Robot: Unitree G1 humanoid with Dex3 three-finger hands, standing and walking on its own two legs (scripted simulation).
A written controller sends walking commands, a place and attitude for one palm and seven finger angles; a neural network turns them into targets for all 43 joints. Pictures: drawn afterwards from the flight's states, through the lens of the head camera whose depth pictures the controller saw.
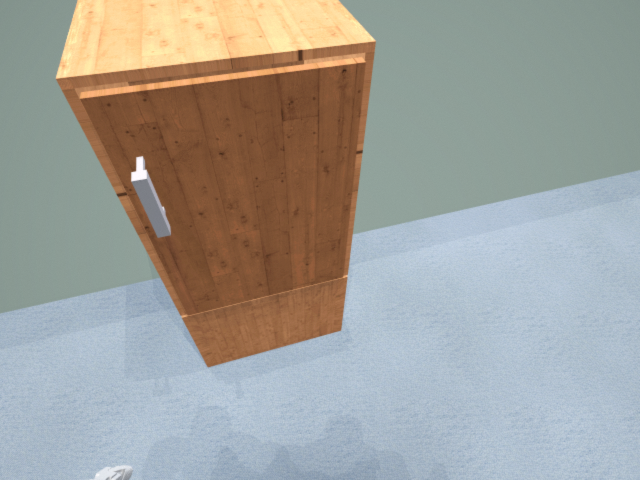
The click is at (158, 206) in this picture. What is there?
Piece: cupboard door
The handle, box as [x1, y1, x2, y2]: [131, 156, 170, 237]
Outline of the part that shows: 136,157 136,171 131,172 131,181 157,236 159,237 169,235 170,229 165,216 164,208 161,206 148,174 144,169 144,160 142,156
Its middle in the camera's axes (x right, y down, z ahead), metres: -0.28 -0.07 +0.64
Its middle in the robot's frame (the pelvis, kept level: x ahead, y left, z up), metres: +0.52 +0.31 +0.02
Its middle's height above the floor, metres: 0.79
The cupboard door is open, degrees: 0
